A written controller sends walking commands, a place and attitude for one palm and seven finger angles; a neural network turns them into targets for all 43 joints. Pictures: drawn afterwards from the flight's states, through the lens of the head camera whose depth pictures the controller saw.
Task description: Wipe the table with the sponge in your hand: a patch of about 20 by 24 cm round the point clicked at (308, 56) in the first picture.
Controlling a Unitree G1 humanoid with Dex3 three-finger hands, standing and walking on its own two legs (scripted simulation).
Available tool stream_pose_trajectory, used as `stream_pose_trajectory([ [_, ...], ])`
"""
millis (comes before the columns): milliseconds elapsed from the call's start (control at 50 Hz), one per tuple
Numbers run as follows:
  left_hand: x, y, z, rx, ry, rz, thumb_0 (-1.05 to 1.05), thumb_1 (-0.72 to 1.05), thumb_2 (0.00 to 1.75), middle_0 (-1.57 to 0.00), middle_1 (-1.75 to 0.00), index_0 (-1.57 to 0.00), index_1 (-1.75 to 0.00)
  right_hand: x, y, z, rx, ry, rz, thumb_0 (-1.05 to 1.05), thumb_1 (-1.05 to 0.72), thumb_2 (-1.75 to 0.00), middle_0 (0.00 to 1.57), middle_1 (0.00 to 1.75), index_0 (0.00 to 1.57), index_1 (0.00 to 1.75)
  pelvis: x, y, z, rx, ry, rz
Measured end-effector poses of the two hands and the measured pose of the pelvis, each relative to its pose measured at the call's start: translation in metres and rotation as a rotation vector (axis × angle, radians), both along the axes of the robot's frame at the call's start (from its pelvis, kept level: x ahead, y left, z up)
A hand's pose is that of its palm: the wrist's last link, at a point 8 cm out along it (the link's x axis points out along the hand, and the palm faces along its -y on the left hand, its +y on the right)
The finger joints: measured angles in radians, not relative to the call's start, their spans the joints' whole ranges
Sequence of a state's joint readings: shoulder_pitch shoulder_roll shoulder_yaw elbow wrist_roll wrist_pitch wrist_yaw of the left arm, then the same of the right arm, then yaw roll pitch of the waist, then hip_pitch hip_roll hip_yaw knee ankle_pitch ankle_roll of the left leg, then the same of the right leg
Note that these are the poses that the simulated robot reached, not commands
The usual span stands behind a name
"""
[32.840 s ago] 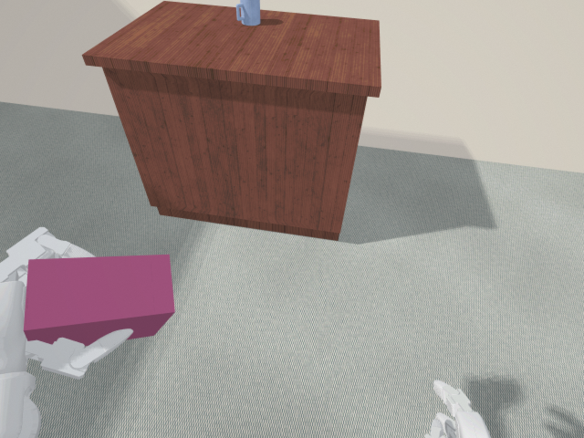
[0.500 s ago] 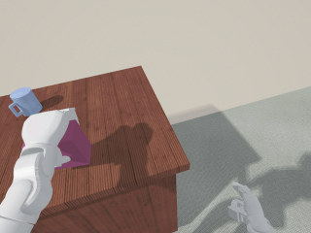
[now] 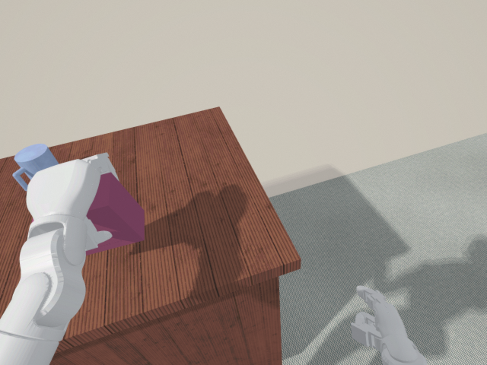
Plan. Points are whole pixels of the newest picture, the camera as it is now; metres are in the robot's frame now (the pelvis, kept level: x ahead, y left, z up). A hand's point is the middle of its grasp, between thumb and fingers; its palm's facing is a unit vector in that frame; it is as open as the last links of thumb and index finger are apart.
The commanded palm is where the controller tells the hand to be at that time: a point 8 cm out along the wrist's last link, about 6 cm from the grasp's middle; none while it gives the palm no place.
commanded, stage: move the sponge above the wiping area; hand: left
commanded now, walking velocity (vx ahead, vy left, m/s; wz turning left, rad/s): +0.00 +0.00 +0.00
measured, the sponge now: (101, 222) +0.28 +0.29 +0.12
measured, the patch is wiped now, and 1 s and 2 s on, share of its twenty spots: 0.00 0.05 0.05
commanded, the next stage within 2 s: lower the sponge onto the table in 1.88 s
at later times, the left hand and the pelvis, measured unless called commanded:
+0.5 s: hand (91, 208) +0.27 +0.28 +0.17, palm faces +0.19 -0.10 -0.98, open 9.9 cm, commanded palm +0.22 +0.27 +0.21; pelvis +0.01 +0.00 +0.00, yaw +0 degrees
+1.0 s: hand (94, 228) +0.25 +0.27 +0.14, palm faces +0.09 -0.11 -0.99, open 9.9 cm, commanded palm +0.21 +0.27 +0.21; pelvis +0.00 +0.00 +0.00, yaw +0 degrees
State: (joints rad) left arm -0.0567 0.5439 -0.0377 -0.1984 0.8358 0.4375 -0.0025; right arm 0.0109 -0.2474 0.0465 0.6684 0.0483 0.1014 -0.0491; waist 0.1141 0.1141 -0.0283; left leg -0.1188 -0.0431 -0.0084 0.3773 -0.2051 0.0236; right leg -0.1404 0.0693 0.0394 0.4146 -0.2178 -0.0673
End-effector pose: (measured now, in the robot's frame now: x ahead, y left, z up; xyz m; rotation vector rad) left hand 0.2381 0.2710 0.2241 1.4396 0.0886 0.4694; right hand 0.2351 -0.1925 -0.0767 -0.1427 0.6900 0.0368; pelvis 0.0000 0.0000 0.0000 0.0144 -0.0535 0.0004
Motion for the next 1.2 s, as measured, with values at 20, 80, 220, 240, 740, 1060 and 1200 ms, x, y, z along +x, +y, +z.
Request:
stream_pose_trajectory([
  [20,-0.001,0.004,0.0,-0.017,0.004,0.027,-0.01,-0.52,1.1,-0.75,-1.36,-0.77,-1.37,0.001,0.0,0.0,0.007,-0.002,-0.002,0.01,-0.91,-0.9,0.2,0.3,0.2,0.3,0.001,0.001,0.0,0.0,0.004,0.0],
  [80,-0.007,0.009,-0.013,-0.069,0.07,0.078,-0.01,-0.51,1.1,-0.75,-1.37,-0.77,-1.37,0.005,-0.001,0.001,0.016,-0.008,-0.003,0.01,-0.91,-0.9,0.2,0.3,0.2,0.3,0.002,0.003,0.0,-0.001,0.013,0.005],
  [220,-0.017,-0.018,-0.062,-0.095,0.259,-0.015,-0.01,-0.51,1.1,-0.75,-1.37,-0.77,-1.37,0.013,-0.003,0.001,-0.044,-0.009,0.021,0.01,-0.91,-0.9,0.2,0.3,0.2,0.3,0.002,0.004,-0.001,0.001,0.009,0.019],
  [240,-0.015,-0.022,-0.06,-0.071,0.249,-0.042,-0.01,-0.52,1.1,-0.75,-1.37,-0.77,-1.37,0.014,-0.003,0.002,-0.054,-0.008,0.025,0.01,-0.91,-0.9,0.2,0.3,0.2,0.3,0.002,0.004,-0.001,0.0,0.004,0.021],
  [740,-0.019,-0.014,-0.044,0.008,0.197,-0.041,-0.01,-0.52,1.1,-0.76,-1.36,-0.77,-1.36,0.009,-0.016,-0.002,-0.082,0.017,0.018,0.01,-0.91,-0.9,0.2,0.3,0.2,0.3,0.005,-0.006,-0.002,-0.001,-0.008,0.019],
  [1060,-0.017,-0.012,-0.046,-0.074,0.252,0.025,-0.01,-0.51,1.1,-0.75,-1.37,-0.76,-1.37,0.003,-0.013,-0.001,-0.009,-0.016,-0.006,0.01,-0.91,-0.9,0.2,0.3,0.2,0.3,-0.002,-0.003,-0.002,0.004,0.009,0.013],
  [1200,-0.017,-0.012,-0.035,0.03,0.166,-0.046,-0.01,-0.52,1.1,-0.76,-1.36,-0.77,-1.36,-0.002,-0.014,-0.001,-0.06,0.004,0.01,0.01,-0.91,-0.9,0.2,0.3,0.2,0.3,-0.004,-0.007,-0.002,0.001,-0.014,0.016],
])
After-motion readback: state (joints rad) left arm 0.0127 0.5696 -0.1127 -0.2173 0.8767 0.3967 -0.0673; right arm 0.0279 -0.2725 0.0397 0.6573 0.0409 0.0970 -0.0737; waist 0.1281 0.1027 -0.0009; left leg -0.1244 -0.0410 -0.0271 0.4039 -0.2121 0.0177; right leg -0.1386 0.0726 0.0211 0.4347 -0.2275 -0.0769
